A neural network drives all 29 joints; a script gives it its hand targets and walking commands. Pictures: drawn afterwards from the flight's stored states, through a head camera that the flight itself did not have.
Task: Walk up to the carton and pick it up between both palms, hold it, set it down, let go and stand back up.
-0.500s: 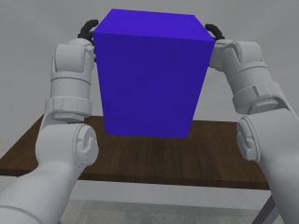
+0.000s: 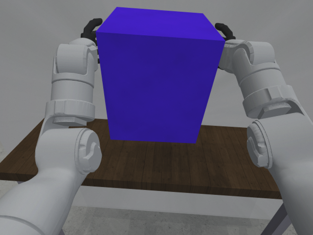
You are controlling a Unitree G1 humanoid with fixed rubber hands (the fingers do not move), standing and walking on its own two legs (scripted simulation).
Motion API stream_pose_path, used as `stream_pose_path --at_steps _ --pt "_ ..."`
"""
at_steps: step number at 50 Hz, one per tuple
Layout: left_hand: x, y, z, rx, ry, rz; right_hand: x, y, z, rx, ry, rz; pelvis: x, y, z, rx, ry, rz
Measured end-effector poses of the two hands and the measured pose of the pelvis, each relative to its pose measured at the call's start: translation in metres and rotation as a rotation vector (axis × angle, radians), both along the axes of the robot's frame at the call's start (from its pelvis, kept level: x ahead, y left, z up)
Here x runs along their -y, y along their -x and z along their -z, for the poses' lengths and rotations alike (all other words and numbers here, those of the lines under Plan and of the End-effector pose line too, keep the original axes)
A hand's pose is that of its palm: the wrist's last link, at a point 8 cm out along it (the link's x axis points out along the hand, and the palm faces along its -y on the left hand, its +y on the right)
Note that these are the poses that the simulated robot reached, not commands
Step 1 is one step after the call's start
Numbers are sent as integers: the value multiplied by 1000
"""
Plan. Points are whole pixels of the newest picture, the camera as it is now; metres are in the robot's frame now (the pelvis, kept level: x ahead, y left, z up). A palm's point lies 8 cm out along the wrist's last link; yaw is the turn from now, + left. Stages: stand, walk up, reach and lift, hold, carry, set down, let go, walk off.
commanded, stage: hold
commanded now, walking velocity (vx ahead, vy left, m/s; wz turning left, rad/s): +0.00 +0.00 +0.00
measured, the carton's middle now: (156, 76) +0.37 -0.01 +0.30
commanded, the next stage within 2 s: none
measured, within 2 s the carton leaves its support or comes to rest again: neither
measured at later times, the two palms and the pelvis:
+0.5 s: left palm (90, 47) +0.37 +0.14 +0.36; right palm (227, 54) +0.36 -0.16 +0.36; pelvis +0.00 +0.00 +0.00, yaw +0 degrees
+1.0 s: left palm (91, 51) +0.37 +0.14 +0.35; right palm (227, 55) +0.35 -0.16 +0.35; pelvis +0.00 +0.00 +0.00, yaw +0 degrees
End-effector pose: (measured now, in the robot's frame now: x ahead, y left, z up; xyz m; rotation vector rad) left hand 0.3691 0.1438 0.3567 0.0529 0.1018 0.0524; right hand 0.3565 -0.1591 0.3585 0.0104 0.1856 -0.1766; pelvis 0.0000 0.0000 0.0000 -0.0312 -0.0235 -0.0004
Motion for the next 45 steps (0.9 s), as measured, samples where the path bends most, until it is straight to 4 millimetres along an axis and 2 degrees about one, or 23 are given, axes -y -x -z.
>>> stream_pose_path --at_steps 10,22,45 --pt "8 -1 2 -7 -3 7 8 1 2 -6 -3 8 0 -2 0 13 -1 5" --pt "5 2 -6 -1 -1 -7 5 0 3 0 -11 -9 1 -1 0 12 -2 1" --pt "2 2 3 -4 2 -2 2 1 2 -4 -1 1 -1 -1 0 13 1 2"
